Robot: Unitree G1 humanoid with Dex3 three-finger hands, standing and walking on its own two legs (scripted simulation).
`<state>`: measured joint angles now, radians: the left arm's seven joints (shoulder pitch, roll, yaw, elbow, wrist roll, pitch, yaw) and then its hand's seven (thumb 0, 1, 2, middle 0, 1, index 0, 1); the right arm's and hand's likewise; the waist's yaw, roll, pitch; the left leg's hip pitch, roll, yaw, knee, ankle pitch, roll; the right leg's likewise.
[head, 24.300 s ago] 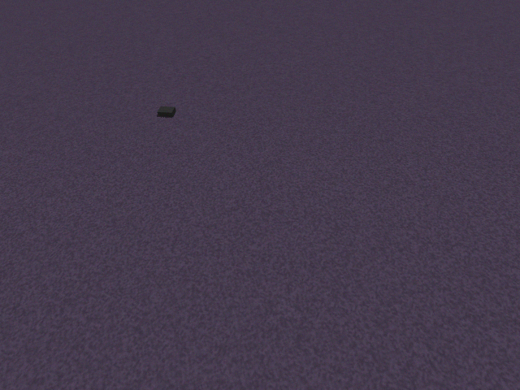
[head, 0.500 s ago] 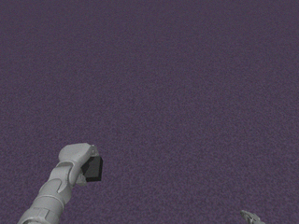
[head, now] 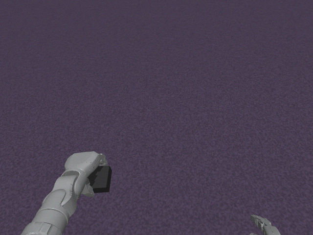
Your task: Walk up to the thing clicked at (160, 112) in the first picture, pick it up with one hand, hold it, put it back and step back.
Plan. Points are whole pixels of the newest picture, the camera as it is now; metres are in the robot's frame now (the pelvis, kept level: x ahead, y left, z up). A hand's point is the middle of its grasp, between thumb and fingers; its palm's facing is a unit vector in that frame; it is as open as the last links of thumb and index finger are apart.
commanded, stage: hold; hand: left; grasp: from above
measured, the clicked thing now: (92, 179) +0.31 +0.22 -0.07
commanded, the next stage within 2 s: crouch in 1.10 s
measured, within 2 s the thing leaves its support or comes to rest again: neither
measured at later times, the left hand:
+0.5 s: hand (85, 181) +0.28 +0.22 -0.02, palm faces -0.43 -0.05 -0.90, open 9.6 cm
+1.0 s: hand (84, 179) +0.29 +0.23 -0.02, palm faces -0.43 -0.05 -0.90, open 9.6 cm
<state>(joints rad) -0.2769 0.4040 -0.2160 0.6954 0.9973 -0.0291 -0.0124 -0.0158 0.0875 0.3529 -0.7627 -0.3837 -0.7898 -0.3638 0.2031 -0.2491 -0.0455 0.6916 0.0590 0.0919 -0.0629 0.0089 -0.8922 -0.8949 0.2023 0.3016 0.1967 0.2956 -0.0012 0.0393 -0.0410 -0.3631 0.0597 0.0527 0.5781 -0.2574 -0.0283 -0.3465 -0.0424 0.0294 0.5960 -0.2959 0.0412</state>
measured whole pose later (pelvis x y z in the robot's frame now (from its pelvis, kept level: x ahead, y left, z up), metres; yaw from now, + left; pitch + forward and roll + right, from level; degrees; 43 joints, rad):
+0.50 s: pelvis -0.01 +0.00 +0.01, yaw +0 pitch +0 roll +0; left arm -0.24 0.42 -0.22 0.60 0.98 -0.03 -0.06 -0.02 0.10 0.34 -0.75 -0.39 -0.78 -0.37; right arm 0.18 -0.24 -0.03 0.68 0.07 0.10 -0.08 0.01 -0.90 -0.90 0.20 0.30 0.20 0.30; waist 0.01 0.05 -0.01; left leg -0.30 0.06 0.06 0.51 -0.22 -0.03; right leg -0.29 -0.04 0.04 0.54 -0.26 0.04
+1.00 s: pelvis +0.00 +0.00 +0.01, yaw +0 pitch +0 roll +0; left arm -0.24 0.42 -0.21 0.62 0.99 -0.03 -0.04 -0.02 0.09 0.39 -0.74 -0.41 -0.77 -0.39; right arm 0.17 -0.24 -0.03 0.69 0.07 0.11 -0.08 0.01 -0.90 -0.90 0.20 0.30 0.20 0.30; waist 0.02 0.04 -0.01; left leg -0.28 0.05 0.06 0.49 -0.22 -0.03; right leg -0.27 -0.04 0.03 0.51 -0.25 0.04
